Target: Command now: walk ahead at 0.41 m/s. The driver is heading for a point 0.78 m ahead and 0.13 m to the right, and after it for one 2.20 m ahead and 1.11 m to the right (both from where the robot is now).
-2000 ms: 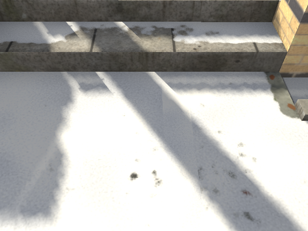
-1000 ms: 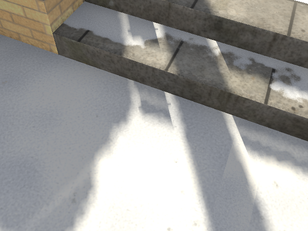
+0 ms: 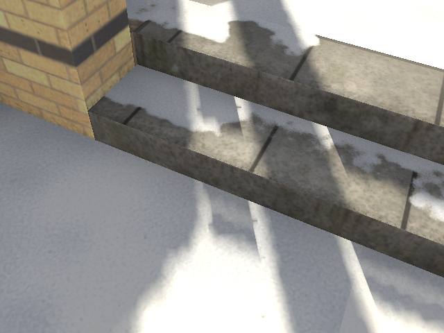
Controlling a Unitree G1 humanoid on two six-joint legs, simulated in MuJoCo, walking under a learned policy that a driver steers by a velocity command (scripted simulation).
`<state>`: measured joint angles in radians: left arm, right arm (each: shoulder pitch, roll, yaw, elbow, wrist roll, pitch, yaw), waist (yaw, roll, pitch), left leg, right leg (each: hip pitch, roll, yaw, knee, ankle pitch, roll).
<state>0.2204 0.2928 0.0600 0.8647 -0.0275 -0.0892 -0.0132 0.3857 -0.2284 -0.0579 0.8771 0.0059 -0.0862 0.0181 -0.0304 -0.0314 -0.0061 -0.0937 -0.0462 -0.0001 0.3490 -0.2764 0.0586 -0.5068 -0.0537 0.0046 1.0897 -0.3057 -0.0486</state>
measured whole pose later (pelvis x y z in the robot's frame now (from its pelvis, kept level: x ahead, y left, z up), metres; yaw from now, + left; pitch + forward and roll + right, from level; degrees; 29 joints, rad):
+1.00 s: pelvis +0.53 -0.02 +0.00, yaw -4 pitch +0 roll +0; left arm 0.29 0.26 0.06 0.94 0.03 -0.03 -0.02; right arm 0.26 -0.24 -0.03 0.87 -0.03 -0.09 0.00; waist 0.01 -0.04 0.04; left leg -0.16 -0.01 0.15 0.33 -0.19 0.06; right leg -0.47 -0.04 0.01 1.06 -0.27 -0.07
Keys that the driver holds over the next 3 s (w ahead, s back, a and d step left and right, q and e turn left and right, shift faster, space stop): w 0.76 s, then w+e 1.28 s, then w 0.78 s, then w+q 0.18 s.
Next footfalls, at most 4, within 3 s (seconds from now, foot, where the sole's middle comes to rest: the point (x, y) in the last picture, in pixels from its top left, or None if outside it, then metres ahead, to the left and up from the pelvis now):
0.30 right None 0.34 -0.15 -0.78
0.80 left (197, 313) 0.57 0.06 -0.78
1.30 right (256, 251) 0.79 -0.14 -0.78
1.84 left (254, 139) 1.17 -0.15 -0.62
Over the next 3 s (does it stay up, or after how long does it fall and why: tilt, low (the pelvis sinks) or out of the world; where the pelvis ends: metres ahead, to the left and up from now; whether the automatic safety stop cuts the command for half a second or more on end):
stays up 1.50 -0.62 0.29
